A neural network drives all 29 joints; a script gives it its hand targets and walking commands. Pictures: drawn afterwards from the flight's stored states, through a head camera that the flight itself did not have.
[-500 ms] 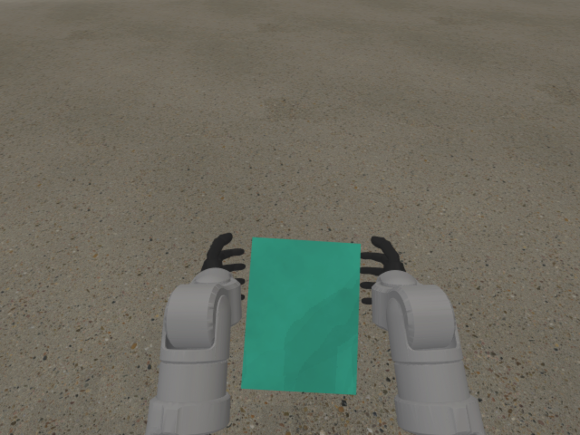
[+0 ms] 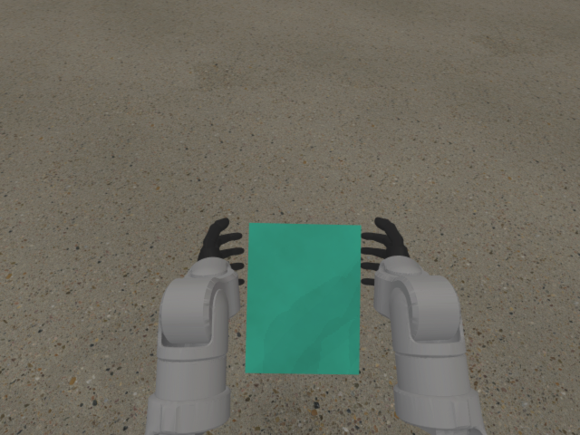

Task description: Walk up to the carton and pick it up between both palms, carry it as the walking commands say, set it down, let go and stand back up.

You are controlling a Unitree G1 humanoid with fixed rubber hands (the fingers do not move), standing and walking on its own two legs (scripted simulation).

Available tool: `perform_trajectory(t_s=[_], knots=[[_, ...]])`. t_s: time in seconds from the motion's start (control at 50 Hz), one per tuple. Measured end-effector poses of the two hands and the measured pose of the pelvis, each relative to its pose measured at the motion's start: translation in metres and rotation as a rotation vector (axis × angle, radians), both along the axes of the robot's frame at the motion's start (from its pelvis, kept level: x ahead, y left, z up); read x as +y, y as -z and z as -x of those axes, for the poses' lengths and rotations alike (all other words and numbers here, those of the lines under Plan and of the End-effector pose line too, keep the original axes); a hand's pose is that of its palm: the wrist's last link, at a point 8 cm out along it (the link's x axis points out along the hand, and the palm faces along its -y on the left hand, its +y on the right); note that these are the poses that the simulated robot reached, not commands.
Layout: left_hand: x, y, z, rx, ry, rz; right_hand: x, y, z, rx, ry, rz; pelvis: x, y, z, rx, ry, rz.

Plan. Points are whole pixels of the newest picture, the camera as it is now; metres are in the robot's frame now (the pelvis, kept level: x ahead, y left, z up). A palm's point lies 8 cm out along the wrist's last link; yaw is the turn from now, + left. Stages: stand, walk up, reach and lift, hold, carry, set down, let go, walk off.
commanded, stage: carry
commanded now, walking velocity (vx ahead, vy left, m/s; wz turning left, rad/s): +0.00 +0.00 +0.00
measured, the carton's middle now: (300, 287) +0.35 +0.01 -0.02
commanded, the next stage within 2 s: none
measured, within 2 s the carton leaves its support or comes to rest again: neither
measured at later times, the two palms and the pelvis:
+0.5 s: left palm (239, 213) +0.40 +0.10 +0.10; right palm (400, 215) +0.40 -0.13 +0.10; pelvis +0.08 -0.02 +0.00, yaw +0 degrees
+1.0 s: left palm (241, 202) +0.43 +0.10 +0.09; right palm (396, 204) +0.43 -0.13 +0.10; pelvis +0.12 -0.01 +0.00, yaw -1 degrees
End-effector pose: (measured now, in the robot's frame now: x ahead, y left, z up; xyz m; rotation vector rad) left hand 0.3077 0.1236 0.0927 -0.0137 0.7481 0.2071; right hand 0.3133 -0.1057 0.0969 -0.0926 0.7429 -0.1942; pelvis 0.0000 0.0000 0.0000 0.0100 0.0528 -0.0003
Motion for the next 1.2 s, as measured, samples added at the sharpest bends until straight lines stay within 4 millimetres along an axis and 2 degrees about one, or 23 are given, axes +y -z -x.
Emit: perform_trajectory(t_s=[0.14,0.38,0.5,0.58,0.7,0.84,0.94,1.02,1.2], knots=[[-0.007,-0.008,-0.035,-0.021,0.016,-0.021,-0.007,-0.007,-0.030,-0.025,0.024,-0.024,-0.001,-0.005,-0.029,0.023,-0.012,0.007],[-0.010,-0.016,-0.073,-0.015,0.001,-0.029,-0.010,-0.018,-0.071,-0.027,0.006,-0.035,-0.008,-0.015,-0.068,0.040,-0.019,0.007],[-0.024,-0.010,-0.092,-0.036,0.004,-0.033,-0.023,-0.007,-0.090,-0.050,0.024,-0.036,-0.019,-0.002,-0.083,0.038,-0.009,0.010],[-0.030,0.000,-0.102,-0.017,0.031,-0.029,-0.029,0.003,-0.093,-0.031,0.044,-0.034,-0.018,0.002,-0.091,0.041,-0.013,0.019],[-0.025,0.014,-0.108,0.012,0.036,-0.009,-0.026,0.007,-0.100,-0.002,0.025,-0.020,-0.016,0.000,-0.102,0.043,0.002,0.014],[-0.025,0.005,-0.116,-0.013,0.029,0.000,-0.026,0.004,-0.112,-0.024,0.018,-0.019,-0.018,-0.005,-0.109,0.057,0.004,0.008],[-0.022,0.003,-0.124,-0.037,0.044,-0.001,-0.024,-0.002,-0.115,-0.045,0.027,-0.016,-0.012,-0.003,-0.116,0.055,0.005,0.014],[-0.023,0.003,-0.125,-0.036,0.038,-0.019,-0.025,0.001,-0.118,-0.042,0.017,-0.023,-0.015,0.001,-0.120,0.042,0.014,0.011],[-0.028,0.006,-0.124,-0.023,0.056,-0.032,-0.029,0.007,-0.112,-0.025,0.018,-0.019,-0.016,0.005,-0.122,0.027,0.001,0.014]])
